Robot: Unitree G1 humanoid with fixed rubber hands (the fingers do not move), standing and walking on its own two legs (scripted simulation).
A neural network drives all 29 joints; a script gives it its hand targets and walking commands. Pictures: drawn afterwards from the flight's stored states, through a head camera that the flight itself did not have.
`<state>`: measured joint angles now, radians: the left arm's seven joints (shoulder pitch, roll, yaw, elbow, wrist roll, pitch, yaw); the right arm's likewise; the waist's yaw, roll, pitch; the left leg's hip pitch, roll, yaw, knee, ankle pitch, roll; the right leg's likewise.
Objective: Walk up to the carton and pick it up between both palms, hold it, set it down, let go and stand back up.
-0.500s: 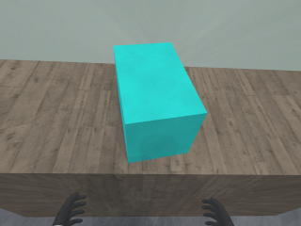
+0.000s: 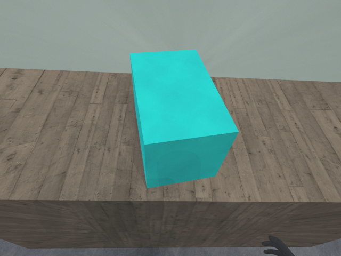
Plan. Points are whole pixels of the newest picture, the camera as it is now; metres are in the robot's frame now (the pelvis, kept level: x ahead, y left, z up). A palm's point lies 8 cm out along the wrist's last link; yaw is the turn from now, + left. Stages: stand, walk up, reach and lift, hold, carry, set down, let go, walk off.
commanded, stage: stand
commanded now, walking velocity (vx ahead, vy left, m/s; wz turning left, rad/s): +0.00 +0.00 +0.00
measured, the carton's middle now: (172, 115) +0.47 +0.04 +0.03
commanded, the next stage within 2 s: none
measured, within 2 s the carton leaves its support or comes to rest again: neither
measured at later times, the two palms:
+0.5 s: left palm out of the picture +0.02 +0.29 -0.13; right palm out of the picture +0.13 -0.28 -0.10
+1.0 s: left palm out of the picture +0.01 +0.29 -0.13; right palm out of the picture +0.12 -0.28 -0.10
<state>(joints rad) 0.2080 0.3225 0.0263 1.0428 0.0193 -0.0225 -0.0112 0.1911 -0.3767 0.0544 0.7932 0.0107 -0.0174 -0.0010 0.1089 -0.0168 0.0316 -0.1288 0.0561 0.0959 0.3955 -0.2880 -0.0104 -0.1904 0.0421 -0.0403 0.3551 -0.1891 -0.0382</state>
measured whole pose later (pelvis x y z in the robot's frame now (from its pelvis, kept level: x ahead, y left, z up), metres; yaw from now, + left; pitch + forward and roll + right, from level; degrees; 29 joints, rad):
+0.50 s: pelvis +0.00 +0.00 +0.00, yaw +0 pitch +0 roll -1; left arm 0.16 0.32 0.02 1.12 0.02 -0.03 -0.01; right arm 0.19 -0.37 0.05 0.84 0.01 0.00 -0.01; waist 0.11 -0.01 0.03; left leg -0.11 0.06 0.10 0.40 -0.29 -0.01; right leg -0.17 0.04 -0.04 0.36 -0.19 -0.04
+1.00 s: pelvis -0.01 +0.00 +0.00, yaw +0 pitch -1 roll -1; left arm 0.15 0.33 0.01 1.16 0.02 -0.04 -0.01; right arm 0.19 -0.37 0.05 0.88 0.01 -0.01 -0.01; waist 0.11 0.00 0.03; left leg -0.09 0.06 0.10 0.40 -0.28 -0.01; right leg -0.15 0.04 -0.04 0.35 -0.18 -0.04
